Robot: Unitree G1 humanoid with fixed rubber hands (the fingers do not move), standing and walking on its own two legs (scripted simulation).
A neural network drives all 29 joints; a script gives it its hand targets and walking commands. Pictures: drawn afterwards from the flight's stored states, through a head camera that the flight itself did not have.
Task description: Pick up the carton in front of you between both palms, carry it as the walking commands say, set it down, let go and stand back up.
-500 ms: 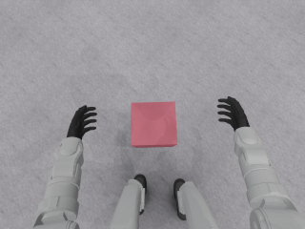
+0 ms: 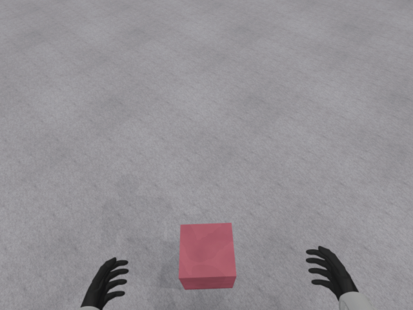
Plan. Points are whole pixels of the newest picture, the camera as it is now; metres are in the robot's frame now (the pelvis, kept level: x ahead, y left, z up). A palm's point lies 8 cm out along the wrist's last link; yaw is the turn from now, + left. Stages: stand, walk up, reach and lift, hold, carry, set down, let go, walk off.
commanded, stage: let go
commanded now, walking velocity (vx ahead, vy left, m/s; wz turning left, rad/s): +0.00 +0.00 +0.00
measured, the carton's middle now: (207, 257) +0.38 +0.03 -0.65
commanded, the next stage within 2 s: stand in 0.38 s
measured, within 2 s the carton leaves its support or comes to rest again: neither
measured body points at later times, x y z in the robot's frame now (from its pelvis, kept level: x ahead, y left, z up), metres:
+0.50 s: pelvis +0.00 +0.00 -0.01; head +0.00 +0.01 +0.44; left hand +0.16 +0.27 -0.09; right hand +0.15 -0.26 -0.09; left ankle -0.01 +0.12 -0.74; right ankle -0.03 -0.11 -0.74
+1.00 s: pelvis +0.01 +0.01 +0.00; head +0.01 +0.03 +0.45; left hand +0.14 +0.31 -0.11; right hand +0.14 -0.28 -0.10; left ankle -0.01 +0.12 -0.74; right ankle -0.03 -0.11 -0.74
